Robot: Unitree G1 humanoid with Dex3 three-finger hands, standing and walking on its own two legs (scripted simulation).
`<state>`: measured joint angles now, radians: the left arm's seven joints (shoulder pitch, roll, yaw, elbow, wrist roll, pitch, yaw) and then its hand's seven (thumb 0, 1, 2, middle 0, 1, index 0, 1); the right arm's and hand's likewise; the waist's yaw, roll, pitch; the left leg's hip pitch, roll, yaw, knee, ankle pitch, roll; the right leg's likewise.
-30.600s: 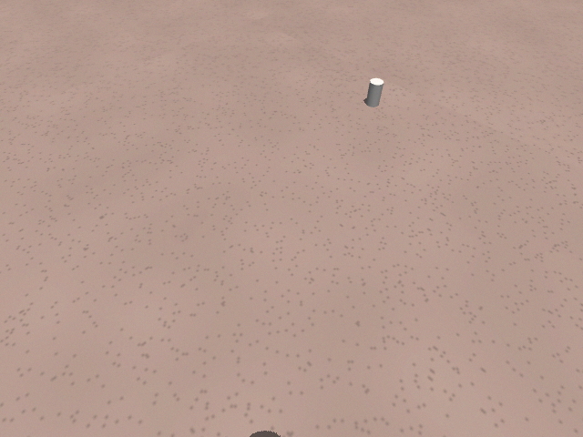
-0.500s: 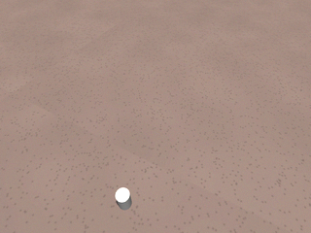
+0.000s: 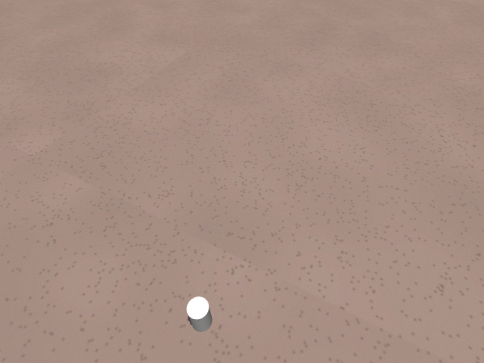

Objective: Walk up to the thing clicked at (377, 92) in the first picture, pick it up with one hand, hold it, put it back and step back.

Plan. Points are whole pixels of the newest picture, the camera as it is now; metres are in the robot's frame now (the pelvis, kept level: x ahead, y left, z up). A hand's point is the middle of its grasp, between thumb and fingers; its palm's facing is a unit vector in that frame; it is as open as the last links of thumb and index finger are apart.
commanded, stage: stand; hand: left
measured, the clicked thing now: (200, 314) +0.43 +0.18 -0.71
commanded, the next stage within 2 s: step back in 1.18 s
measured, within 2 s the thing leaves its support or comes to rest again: neither
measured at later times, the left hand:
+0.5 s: hand out of the picture +0.06 +0.24 -0.16, palm faces -0.01 -0.94 -0.34, open 7.4 cm
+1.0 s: hand out of the picture +0.09 +0.24 -0.15, palm faces -0.01 -0.94 -0.34, open 7.4 cm
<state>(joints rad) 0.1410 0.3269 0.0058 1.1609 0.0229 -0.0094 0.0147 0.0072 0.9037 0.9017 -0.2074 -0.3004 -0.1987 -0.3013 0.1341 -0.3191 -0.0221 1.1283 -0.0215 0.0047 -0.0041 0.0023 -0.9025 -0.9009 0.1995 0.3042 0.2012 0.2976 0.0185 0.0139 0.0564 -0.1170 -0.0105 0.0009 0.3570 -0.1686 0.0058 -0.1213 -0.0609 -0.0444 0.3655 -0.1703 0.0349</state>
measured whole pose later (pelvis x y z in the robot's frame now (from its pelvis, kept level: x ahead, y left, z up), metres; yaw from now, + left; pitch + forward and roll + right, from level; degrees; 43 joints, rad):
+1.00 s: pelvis +0.02 -0.01 +0.00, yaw -1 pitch -3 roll +0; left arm 0.10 0.33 0.01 1.16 0.01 -0.01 0.00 0.01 0.90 0.90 -0.21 -0.30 -0.20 -0.30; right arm 0.11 -0.34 0.00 1.14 -0.01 0.00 0.00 0.00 -0.90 -0.90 0.20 0.30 0.20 0.30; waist 0.01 0.01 0.05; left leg -0.09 0.01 0.00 0.31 -0.18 -0.01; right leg -0.10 -0.04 -0.04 0.32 -0.17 0.02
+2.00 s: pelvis -0.12 +0.02 -0.03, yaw -5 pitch -3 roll +0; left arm 0.15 0.35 0.07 0.88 0.03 0.03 0.00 0.01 0.90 0.90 -0.21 -0.30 -0.20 -0.30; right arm 0.11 -0.37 -0.06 0.89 0.00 0.07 -0.01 0.00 -0.90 -0.90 0.20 0.30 0.20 0.30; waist 0.01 0.03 0.18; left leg -0.45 -0.04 -0.05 0.94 -0.49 0.02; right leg -0.27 0.03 0.05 0.67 -0.35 -0.02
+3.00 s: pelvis -0.42 +0.02 -0.02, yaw -3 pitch -1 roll +1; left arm 0.17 0.36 0.09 0.78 0.05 0.06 0.01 0.01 0.90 0.90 -0.21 -0.30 -0.20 -0.30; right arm 0.25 -0.41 -0.05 0.87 -0.01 0.05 -0.03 0.00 -0.90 -0.90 0.20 0.30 0.20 0.30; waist 0.00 0.02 0.13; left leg -0.40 -0.08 -0.10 1.02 -0.48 -0.02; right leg -0.34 -0.03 -0.02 0.62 -0.26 -0.02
